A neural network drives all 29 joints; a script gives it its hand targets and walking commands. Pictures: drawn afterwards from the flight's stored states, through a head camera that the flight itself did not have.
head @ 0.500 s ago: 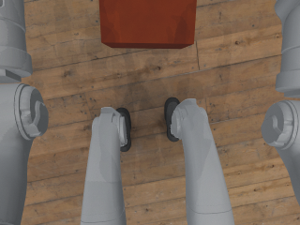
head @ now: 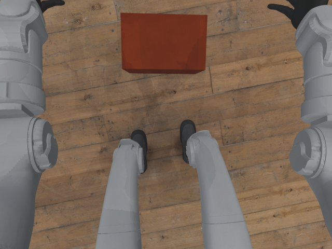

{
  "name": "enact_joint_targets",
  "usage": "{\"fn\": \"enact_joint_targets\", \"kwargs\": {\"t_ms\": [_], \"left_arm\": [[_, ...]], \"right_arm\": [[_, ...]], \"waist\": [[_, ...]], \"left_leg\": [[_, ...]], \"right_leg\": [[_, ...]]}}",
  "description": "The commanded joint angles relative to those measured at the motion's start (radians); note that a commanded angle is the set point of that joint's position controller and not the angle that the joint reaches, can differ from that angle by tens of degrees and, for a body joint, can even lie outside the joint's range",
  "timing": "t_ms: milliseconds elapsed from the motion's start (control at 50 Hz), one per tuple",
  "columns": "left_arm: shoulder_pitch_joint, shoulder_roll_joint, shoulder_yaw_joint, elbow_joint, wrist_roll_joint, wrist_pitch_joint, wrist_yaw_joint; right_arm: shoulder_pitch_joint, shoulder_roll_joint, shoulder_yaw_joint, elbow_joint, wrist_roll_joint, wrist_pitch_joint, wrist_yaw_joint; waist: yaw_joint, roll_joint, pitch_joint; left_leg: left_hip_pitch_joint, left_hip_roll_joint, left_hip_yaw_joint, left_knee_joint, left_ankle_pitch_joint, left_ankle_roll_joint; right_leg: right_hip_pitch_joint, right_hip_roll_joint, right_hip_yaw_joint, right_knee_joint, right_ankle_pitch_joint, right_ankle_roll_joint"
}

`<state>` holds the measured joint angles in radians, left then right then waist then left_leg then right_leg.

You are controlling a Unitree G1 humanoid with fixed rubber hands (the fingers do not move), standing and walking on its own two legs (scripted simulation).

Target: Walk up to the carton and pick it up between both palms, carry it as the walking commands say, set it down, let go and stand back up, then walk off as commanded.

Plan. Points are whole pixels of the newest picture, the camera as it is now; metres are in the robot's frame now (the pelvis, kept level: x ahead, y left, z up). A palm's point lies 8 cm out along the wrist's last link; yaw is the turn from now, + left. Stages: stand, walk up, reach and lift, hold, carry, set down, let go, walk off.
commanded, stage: let go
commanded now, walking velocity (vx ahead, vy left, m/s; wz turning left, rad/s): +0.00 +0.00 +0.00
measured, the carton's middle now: (163, 48) +0.55 -0.03 -0.55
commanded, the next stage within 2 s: stand in 1.32 s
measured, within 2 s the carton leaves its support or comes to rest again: neither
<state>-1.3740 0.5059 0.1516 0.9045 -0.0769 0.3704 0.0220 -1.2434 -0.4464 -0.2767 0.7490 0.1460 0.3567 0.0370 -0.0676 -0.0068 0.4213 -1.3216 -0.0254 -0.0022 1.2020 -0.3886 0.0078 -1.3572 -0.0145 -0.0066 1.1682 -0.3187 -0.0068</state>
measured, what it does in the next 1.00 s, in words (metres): rises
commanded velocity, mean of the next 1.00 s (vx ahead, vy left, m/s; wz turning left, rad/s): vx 0.00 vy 0.00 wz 0.00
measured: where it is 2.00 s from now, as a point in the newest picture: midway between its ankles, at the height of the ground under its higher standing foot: (164, 154)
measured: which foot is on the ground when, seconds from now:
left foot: down 0.00-1.00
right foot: down 0.00-1.00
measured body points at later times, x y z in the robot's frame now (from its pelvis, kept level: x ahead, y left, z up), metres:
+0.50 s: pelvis +0.04 +0.00 +0.07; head +0.17 +0.00 +0.50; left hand +0.37 +0.23 +0.00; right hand +0.32 -0.26 +0.00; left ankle +0.08 +0.11 -0.62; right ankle +0.11 -0.12 -0.62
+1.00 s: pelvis +0.09 +0.01 +0.11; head +0.14 +0.01 +0.56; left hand +0.28 +0.25 +0.03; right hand +0.27 -0.23 +0.05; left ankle +0.08 +0.11 -0.62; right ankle +0.11 -0.12 -0.62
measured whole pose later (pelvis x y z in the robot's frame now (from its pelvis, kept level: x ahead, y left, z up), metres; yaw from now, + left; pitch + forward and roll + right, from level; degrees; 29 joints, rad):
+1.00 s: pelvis +0.09 +0.01 +0.11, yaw +0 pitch +0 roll +0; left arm 0.14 0.23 0.06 0.50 -0.04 0.10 -0.05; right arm 0.24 -0.27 -0.03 0.33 0.08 0.13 0.10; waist 0.00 -0.01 0.09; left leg -0.25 -0.03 -0.01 0.59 -0.33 0.02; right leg -0.30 -0.01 -0.01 0.58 -0.28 0.00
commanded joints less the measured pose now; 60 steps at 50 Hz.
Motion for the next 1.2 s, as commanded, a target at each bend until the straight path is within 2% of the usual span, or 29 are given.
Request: {"fn": "enact_joint_targets", "kwargs": {"t_ms": [0, 20, 40, 100, 120, 140, 160, 220, 260, 280, 320, 420, 500, 540, 580, 600, 640, 660, 720, 740, 820, 860, 960, 980, 1020, 1040, 1060, 1160, 1180], "left_arm": [[0.181, 0.055, 0.051, -0.644, -0.028, -0.054, 0.069], [0.190, 0.056, 0.026, -0.614, -0.035, -0.043, 0.068], [0.270, 0.015, 0.015, -0.638, -0.052, -0.032, 0.062], [0.423, -0.018, -0.014, -0.757, -0.065, -0.023, 0.054], [0.431, -0.015, -0.006, -0.755, -0.065, -0.031, 0.058], [0.483, -0.020, -0.021, -0.791, -0.068, -0.041, 0.053], [0.502, -0.015, 0.011, -0.797, -0.066, -0.044, 0.052], [0.734, -0.124, -0.020, -0.590, -0.061, -0.038, 0.020], [0.811, -0.164, -0.059, -0.464, -0.063, -0.071, -0.009], [0.900, -0.174, -0.061, -0.514, -0.029, -0.091, -0.013], [0.919, -0.212, -0.076, -0.344, -0.021, -0.105, -0.026], [1.058, -0.237, -0.043, -0.311, 0.025, -0.164, -0.062], [1.240, -0.266, -0.080, -0.366, 0.027, -0.202, -0.073], [1.303, -0.278, -0.087, -0.447, 0.060, -0.244, -0.077], [1.343, -0.241, -0.079, -0.523, 0.066, -0.281, -0.070], [1.300, -0.255, -0.095, -0.565, 0.049, -0.289, -0.070], [1.425, -0.266, -0.112, -0.639, 0.054, -0.304, -0.066], [1.451, -0.258, -0.114, -0.657, 0.057, -0.313, -0.070], [1.575, -0.248, -0.119, -0.646, 0.063, -0.318, -0.072], [1.537, -0.251, -0.115, -0.627, 0.057, -0.319, -0.071], [1.522, -0.240, -0.138, -0.584, 0.054, -0.292, -0.082], [1.570, -0.249, -0.137, -0.564, 0.039, -0.282, -0.083], [1.601, -0.230, -0.123, -0.599, 0.057, -0.280, -0.075], [1.627, -0.238, -0.115, -0.596, 0.052, -0.282, -0.074], [1.629, -0.239, -0.118, -0.586, 0.065, -0.277, -0.074], [1.590, -0.224, -0.115, -0.617, 0.058, -0.282, -0.075], [1.608, -0.244, -0.128, -0.602, 0.062, -0.280, -0.077], [1.605, -0.223, -0.119, -0.588, 0.059, -0.296, -0.060], [1.583, -0.228, -0.125, -0.582, 0.065, -0.292, -0.065]], "right_arm": [[0.198, -0.287, 0.084, -0.449, -0.072, -0.040, 0.045], [0.231, -0.275, 0.091, -0.443, -0.050, -0.032, 0.048], [0.375, -0.288, 0.071, -0.401, -0.082, -0.025, 0.046], [0.478, -0.254, 0.079, -0.596, -0.026, -0.017, 0.036], [0.421, -0.254, 0.084, -0.653, -0.003, -0.028, 0.041], [0.492, -0.247, 0.086, -0.692, 0.006, -0.033, 0.035], [0.498, -0.236, 0.096, -0.747, 0.011, -0.039, 0.039], [0.716, -0.119, 0.129, -0.522, 0.011, -0.019, 0.057], [0.776, -0.009, 0.150, -0.433, 0.060, -0.043, 0.062], [0.925, 0.028, 0.159, -0.453, 0.031, -0.062, 0.065], [0.877, 0.077, 0.191, -0.320, 0.065, -0.082, 0.080], [0.970, 0.099, 0.202, -0.366, -0.032, -0.142, 0.076], [1.209, 0.134, 0.205, -0.352, -0.097, -0.173, 0.061], [1.273, 0.125, 0.175, -0.463, -0.136, -0.216, 0.049], [1.300, 0.124, 0.179, -0.530, -0.135, -0.249, 0.038], [1.289, 0.133, 0.204, -0.490, -0.107, -0.253, 0.041], [1.400, 0.157, 0.226, -0.525, -0.116, -0.260, 0.050], [1.409, 0.163, 0.215, -0.580, -0.128, -0.270, 0.048], [1.548, 0.134, 0.214, -0.546, -0.136, -0.276, 0.044], [1.447, 0.130, 0.214, -0.574, -0.135, -0.278, 0.050], [1.441, 0.154, 0.214, -0.516, -0.135, -0.243, 0.056], [1.482, 0.155, 0.231, -0.505, -0.129, -0.232, 0.059], [1.530, 0.150, 0.210, -0.483, -0.146, -0.235, 0.061], [1.514, 0.156, 0.203, -0.508, -0.151, -0.238, 0.064], [1.520, 0.155, 0.205, -0.484, -0.159, -0.233, 0.065], [1.527, 0.154, 0.193, -0.485, -0.154, -0.236, 0.067], [1.525, 0.156, 0.201, -0.490, -0.158, -0.231, 0.066], [1.485, 0.171, 0.207, -0.475, -0.165, -0.218, 0.040], [1.485, 0.176, 0.194, -0.477, -0.174, -0.205, 0.032]], "waist": [[0.015, 0.017, -2.239], [0.026, -0.009, -2.129], [-0.021, -0.006, -2.071], [-0.004, 0.027, -2.062], [0.010, -0.011, -1.949], [0.001, 0.037, -1.907], [0.008, -0.016, -1.920], [0.045, 0.000, -1.511], [0.032, 0.026, -1.243], [0.023, 0.024, -1.257], [0.057, 0.012, -0.919], [0.057, -0.045, -0.699], [0.041, -0.007, -0.712], [0.012, 0.009, -0.800], [0.033, -0.037, -0.810], [0.042, 0.037, -0.726], [0.055, 0.064, -0.736], [0.031, -0.018, -0.734], [0.043, 0.012, -0.701], [0.062, 0.006, -0.623], [0.054, 0.027, -0.443], [0.066, -0.002, -0.461], [0.070, 0.083, -0.460], [0.085, 0.028, -0.496], [0.086, 0.092, -0.458], [0.072, 0.049, -0.519], [0.081, 0.088, -0.485], [0.073, 0.050, -0.547], [0.072, 0.028, -0.486]], "left_leg": [[0.861, -0.066, -0.005, -0.191, 0.637, -0.033], [0.810, -0.068, 0.008, -0.204, 0.562, -0.016], [0.821, -0.059, 0.011, -0.222, 0.487, -0.025], [0.910, -0.070, 0.009, -0.256, 0.576, -0.034], [0.896, -0.063, -0.009, -0.263, 0.551, -0.022], [0.924, -0.060, -0.014, -0.271, 0.563, -0.015], [0.913, -0.061, -0.004, -0.268, 0.503, -0.019], [0.794, -0.045, 0.007, -0.371, 0.315, -0.008], [0.704, -0.042, 0.005, -0.400, 0.241, 0.003], [0.760, -0.029, 0.004, -0.421, 0.229, -0.001], [0.685, -0.008, 0.016, -0.475, 0.015, 0.001], [0.686, -0.002, 0.038, -0.560, -0.138, -0.001], [0.831, -0.002, 0.037, -0.645, -0.075, 0.001], [0.892, -0.013, 0.028, -0.646, 0.047, -0.015], [0.930, -0.018, 0.011, -0.648, 0.164, 0.002], [0.930, -0.017, 0.009, -0.663, 0.146, -0.004], [0.980, -0.026, 0.006, -0.712, 0.197, -0.014], [1.033, -0.025, -0.006, -0.710, 0.261, -0.009], [1.086, -0.026, -0.004, -0.748, 0.306, -0.014], [1.049, -0.025, -0.015, -0.756, 0.333, -0.012], [1.026, -0.016, 0.000, -0.839, 0.181, -0.024], [1.035, -0.015, -0.001, -0.839, 0.217, -0.011], [1.136, -0.016, -0.021, -0.823, 0.395, -0.030], [1.145, -0.029, -0.014, -0.821, 0.419, -0.026], [1.138, -0.026, -0.018, -0.828, 0.426, -0.036], [1.182, -0.023, -0.020, -0.816, 0.477, -0.033], [1.164, -0.020, -0.024, -0.821, 0.477, -0.031], [1.192, -0.004, -0.043, -0.780, 0.575, -0.031], [1.182, -0.013, -0.023, -0.786, 0.488, -0.028]], "right_leg": [[1.068, 0.086, 0.014, -0.114, 0.637, -0.011], [1.053, 0.079, 0.022, -0.140, 0.604, -0.015], [1.055, 0.076, 0.004, -0.158, 0.530, -0.017], [1.166, 0.078, 0.018, -0.186, 0.659, -0.012], [1.086, 0.082, 0.009, -0.196, 0.597, -0.007], [1.082, 0.080, 0.011, -0.214, 0.603, -0.006], [1.144, 0.075, 0.030, -0.237, 0.565, -0.005], [1.028, 0.063, 0.027, -0.297, 0.368, 0.004], [0.939, 0.061, 0.016, -0.325, 0.328, 0.006], [0.993, 0.058, 0.014, -0.351, 0.330, 0.009], [0.810, 0.042, -0.003, -0.409, 0.094, 0.017], [0.907, 0.038, -0.007, -0.549, -0.143, 0.024], [1.050, 0.045, -0.027, -0.586, -0.047, 0.019], [1.147, 0.049, -0.008, -0.604, 0.104, 0.013], [1.204, 0.052, 0.000, -0.585, 0.216, 0.025], [1.155, 0.056, -0.003, -0.599, 0.183, 0.023], [1.247, 0.067, -0.005, -0.617, 0.230, 0.014], [1.256, 0.068, 0.000, -0.634, 0.292, 0.020], [1.337, 0.068, -0.006, -0.651, 0.331, 0.023], [1.294, 0.073, -0.018, -0.650, 0.323, 0.028], [1.285, 0.074, -0.018, -0.721, 0.198, 0.021], [1.330, 0.083, -0.026, -0.715, 0.231, 0.025], [1.329, 0.078, -0.013, -0.727, 0.342, 0.013], [1.370, 0.085, -0.022, -0.727, 0.371, 0.017], [1.337, 0.082, -0.015, -0.733, 0.359, 0.016], [1.349, 0.087, -0.022, -0.727, 0.382, 0.021], [1.337, 0.085, -0.008, -0.735, 0.388, 0.015], [1.323, 0.079, 0.005, -0.697, 0.403, 0.022], [1.300, 0.073, 0.013, -0.717, 0.406, 0.017]]}}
